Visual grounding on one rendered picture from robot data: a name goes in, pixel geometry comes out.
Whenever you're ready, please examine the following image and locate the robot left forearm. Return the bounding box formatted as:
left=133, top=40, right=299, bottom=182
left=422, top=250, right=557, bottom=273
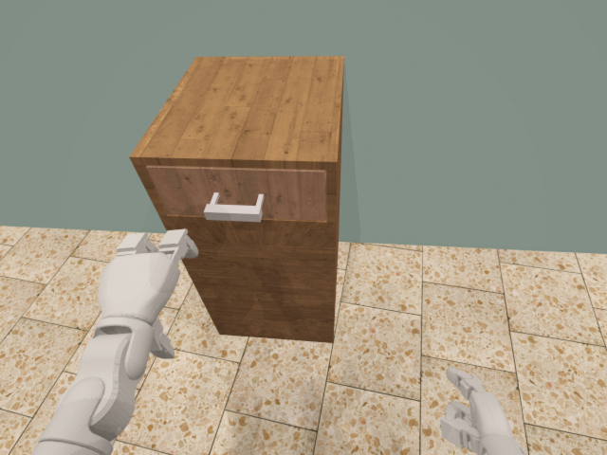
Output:
left=31, top=316, right=155, bottom=455

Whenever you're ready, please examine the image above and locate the drawer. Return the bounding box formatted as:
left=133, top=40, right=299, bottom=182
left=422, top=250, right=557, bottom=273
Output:
left=146, top=165, right=327, bottom=221

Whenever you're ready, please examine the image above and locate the robot right hand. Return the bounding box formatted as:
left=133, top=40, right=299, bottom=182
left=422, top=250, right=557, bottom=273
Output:
left=440, top=367, right=513, bottom=455

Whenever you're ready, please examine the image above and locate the robot right forearm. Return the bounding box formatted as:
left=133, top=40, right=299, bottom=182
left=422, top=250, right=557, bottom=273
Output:
left=479, top=434, right=527, bottom=455

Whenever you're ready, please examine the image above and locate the handle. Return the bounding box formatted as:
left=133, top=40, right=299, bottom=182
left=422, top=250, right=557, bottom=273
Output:
left=204, top=192, right=264, bottom=222

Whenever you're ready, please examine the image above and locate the robot left hand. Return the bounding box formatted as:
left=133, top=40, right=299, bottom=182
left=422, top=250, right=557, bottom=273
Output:
left=98, top=229, right=198, bottom=359

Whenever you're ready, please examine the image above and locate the cabinet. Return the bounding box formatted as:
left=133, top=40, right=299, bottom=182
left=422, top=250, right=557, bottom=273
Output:
left=129, top=56, right=344, bottom=343

